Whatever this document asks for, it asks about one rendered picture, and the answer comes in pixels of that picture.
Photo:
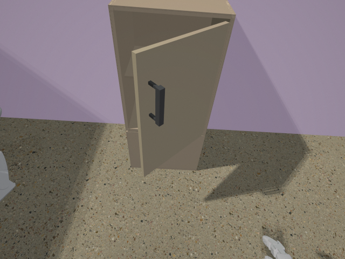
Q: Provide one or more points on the handle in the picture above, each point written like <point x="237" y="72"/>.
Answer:
<point x="159" y="103"/>

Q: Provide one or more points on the robot left hand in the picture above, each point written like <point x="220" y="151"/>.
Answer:
<point x="6" y="186"/>

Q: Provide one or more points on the cupboard door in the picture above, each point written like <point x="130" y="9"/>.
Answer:
<point x="187" y="67"/>

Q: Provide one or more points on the robot right hand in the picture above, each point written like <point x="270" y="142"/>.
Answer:
<point x="276" y="248"/>

